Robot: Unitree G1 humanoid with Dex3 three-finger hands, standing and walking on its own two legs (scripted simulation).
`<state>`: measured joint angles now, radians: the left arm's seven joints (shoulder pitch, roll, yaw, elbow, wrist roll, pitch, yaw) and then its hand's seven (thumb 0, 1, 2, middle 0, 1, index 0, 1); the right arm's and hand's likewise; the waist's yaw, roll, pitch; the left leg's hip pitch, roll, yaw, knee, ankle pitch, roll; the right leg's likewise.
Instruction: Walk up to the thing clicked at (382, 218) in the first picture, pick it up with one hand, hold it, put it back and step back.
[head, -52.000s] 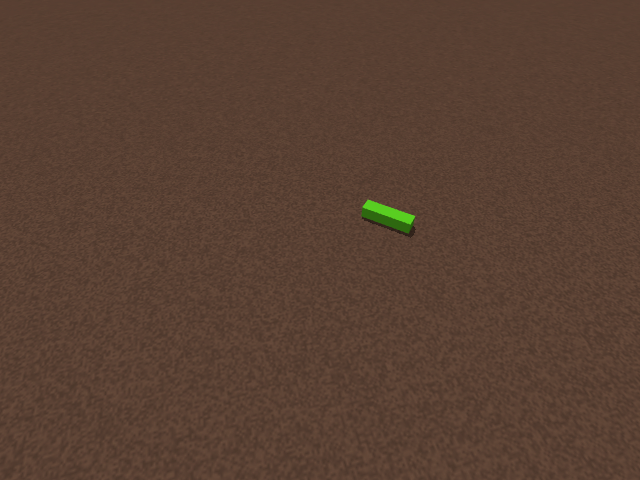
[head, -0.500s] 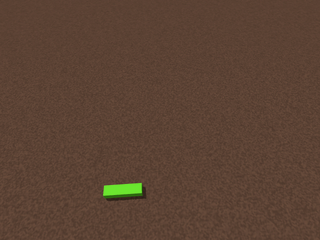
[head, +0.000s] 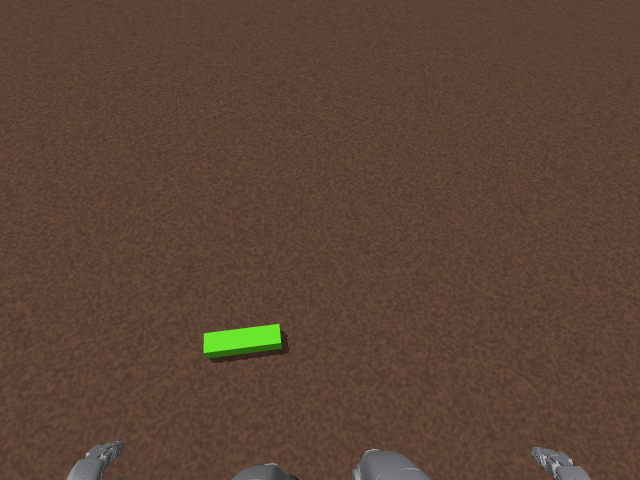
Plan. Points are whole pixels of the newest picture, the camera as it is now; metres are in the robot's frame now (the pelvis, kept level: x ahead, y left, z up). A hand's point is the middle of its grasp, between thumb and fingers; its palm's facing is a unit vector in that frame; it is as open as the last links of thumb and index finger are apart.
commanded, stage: step back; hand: left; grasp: from above
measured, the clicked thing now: (243, 341) +0.52 +0.22 -0.73
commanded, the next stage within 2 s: none
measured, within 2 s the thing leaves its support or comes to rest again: neither
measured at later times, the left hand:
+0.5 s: hand out of the picture +0.00 +0.29 -0.16, palm faces +0.05 -0.93 -0.36, open 7.4 cm
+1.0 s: hand out of the picture -0.18 +0.25 -0.14, palm faces -0.03 -0.92 -0.40, open 7.4 cm
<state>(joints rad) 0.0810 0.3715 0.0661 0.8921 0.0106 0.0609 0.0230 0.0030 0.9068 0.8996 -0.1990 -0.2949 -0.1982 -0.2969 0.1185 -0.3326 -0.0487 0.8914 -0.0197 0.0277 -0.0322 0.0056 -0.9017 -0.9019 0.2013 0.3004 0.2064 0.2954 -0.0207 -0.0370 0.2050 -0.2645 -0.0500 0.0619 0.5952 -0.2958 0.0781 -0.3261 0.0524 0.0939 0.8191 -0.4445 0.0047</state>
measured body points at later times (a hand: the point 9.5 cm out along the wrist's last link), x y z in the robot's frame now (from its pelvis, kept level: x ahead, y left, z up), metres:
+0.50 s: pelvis -0.12 +0.02 -0.01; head -0.06 +0.05 +0.43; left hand +0.00 +0.33 -0.13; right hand -0.02 -0.30 -0.11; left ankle -0.14 +0.13 -0.73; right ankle -0.01 -0.11 -0.72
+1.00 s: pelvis -0.27 -0.02 +0.00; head -0.22 -0.04 +0.44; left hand -0.18 +0.29 -0.11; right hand -0.15 -0.34 -0.12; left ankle -0.22 +0.12 -0.67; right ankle -0.26 -0.14 -0.73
